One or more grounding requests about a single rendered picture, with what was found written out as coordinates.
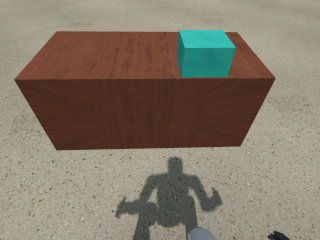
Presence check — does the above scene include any right robot thigh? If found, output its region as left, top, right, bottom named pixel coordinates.
left=187, top=228, right=216, bottom=240

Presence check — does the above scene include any carton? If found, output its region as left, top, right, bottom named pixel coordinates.
left=176, top=30, right=236, bottom=78

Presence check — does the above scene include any pedestal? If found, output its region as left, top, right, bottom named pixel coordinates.
left=14, top=31, right=276, bottom=151

